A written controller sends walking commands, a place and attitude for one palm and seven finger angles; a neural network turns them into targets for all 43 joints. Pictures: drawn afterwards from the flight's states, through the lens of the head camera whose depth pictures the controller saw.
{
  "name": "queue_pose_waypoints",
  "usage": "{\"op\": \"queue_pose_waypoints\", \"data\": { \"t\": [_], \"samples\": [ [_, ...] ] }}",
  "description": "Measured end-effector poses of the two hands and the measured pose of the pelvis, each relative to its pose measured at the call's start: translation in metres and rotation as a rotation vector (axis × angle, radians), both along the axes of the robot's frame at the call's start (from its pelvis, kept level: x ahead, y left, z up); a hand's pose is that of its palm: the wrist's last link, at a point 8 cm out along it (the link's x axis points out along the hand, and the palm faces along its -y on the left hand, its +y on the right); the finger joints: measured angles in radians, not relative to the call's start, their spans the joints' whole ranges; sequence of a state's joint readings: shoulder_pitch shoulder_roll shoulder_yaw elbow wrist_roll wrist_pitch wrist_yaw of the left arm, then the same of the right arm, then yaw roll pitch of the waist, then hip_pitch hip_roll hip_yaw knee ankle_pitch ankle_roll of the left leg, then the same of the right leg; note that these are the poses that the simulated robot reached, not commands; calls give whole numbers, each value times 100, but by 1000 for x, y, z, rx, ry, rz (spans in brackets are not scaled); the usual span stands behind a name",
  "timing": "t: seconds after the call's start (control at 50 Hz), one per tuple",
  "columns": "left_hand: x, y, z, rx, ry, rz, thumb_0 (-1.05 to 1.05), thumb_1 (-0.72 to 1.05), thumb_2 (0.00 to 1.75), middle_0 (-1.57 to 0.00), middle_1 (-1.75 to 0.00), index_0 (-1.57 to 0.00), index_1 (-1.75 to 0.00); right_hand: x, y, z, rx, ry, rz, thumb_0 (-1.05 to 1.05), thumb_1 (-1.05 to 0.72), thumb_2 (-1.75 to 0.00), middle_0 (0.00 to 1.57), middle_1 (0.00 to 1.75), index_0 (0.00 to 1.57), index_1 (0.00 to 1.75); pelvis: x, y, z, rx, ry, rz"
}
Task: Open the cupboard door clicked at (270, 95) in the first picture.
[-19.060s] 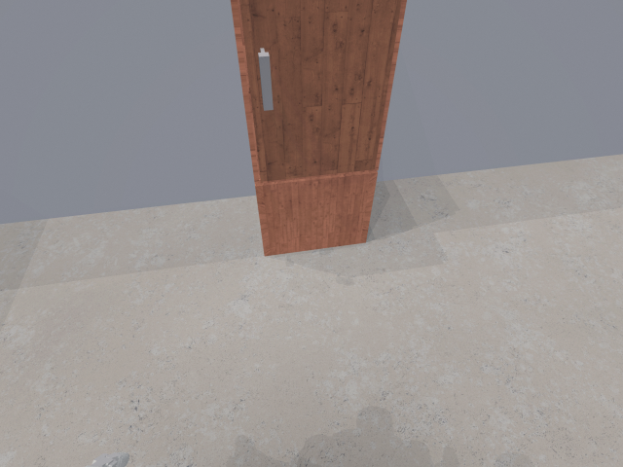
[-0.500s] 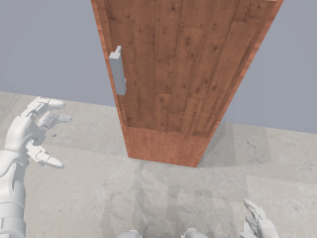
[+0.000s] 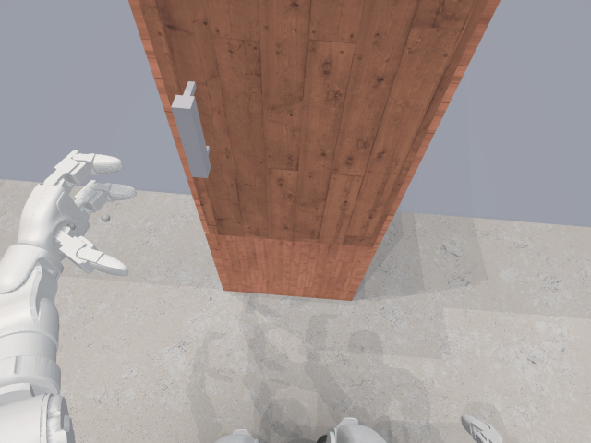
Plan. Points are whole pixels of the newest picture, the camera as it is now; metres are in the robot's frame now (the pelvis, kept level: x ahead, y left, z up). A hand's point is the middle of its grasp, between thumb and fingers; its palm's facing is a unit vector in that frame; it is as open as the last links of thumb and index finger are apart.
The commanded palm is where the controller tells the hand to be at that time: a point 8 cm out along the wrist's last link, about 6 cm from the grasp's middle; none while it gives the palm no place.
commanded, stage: move the hooked fingers beside the handle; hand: left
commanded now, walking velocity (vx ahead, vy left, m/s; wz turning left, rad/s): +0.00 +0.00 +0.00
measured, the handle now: (196, 131) +0.56 +0.17 +0.06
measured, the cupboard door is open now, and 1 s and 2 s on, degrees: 0 0 0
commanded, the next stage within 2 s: none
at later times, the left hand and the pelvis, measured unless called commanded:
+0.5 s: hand (130, 179) +0.45 +0.24 +0.07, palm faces -0.06 -1.00 +0.00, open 14.0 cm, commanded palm +0.44 +0.29 +0.07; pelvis +0.00 +0.00 -0.01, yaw +0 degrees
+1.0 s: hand (142, 141) +0.51 +0.24 +0.08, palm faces -0.08 -1.00 +0.00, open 14.0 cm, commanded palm +0.49 +0.28 +0.06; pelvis +0.01 +0.01 -0.01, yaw -2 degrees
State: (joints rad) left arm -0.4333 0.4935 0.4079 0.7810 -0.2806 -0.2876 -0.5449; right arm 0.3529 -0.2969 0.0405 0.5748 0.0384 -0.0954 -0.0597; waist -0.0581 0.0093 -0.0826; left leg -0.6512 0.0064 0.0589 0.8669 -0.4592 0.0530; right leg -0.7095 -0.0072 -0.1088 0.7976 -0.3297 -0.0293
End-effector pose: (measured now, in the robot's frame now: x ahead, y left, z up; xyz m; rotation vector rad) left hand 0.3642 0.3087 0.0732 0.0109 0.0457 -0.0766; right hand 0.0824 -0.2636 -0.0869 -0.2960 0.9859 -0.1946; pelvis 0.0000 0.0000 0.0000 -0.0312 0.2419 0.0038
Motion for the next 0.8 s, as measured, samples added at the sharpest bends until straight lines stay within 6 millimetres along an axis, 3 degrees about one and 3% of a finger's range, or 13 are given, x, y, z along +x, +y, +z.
{"op": "queue_pose_waypoints", "data": {
  "t": [0.26,0.5,0.68,0.8],
  "samples": [
    [35,-5,3,9,-8,8,-1,-50,30,-30,-120,-29,-120,-11,3,-5,6,63,-27,1,-90,-89,20,30,20,30,0,2,-2,-3,26,-6],
    [68,-11,-5,-4,16,17,-1,-50,30,-30,-120,-30,-120,-46,-3,-12,-17,190,-74,0,-90,-89,20,30,20,30,-4,1,-8,-6,57,-7],
    [96,-16,6,-15,-31,-3,-1,-50,30,-30,-120,-29,-120,-78,-5,-13,-27,300,-131,0,-90,-89,20,30,20,30,0,3,-10,-14,89,-16],
    [109,-16,-4,-15,33,3,-1,-50,30,-30,-120,-30,-120,-90,-2,-12,-26,339,-153,0,-90,-89,20,30,20,30,0,4,-12,-16,107,-22]
  ]
}}
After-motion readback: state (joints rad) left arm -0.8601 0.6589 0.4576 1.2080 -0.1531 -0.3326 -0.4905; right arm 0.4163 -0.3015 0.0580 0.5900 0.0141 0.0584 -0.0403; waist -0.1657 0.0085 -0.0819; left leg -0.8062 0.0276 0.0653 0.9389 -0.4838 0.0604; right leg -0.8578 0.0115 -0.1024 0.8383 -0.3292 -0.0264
